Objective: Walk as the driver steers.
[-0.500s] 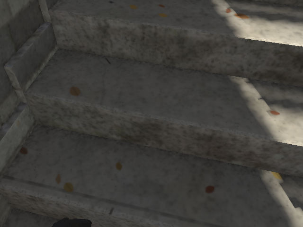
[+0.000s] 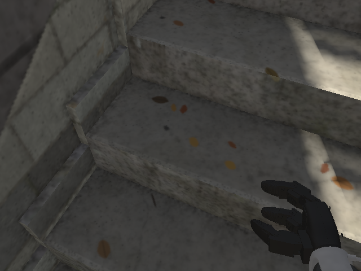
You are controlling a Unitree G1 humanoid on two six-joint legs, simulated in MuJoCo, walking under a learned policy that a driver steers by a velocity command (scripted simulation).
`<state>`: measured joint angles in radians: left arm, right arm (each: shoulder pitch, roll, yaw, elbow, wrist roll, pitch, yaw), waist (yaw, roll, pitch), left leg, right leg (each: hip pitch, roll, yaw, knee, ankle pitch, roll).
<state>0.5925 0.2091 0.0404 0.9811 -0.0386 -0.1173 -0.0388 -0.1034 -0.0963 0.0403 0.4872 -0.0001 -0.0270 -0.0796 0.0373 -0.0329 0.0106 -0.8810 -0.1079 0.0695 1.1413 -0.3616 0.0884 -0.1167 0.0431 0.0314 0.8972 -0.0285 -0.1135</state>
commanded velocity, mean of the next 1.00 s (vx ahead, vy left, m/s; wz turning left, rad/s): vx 0.97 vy -0.03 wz -0.52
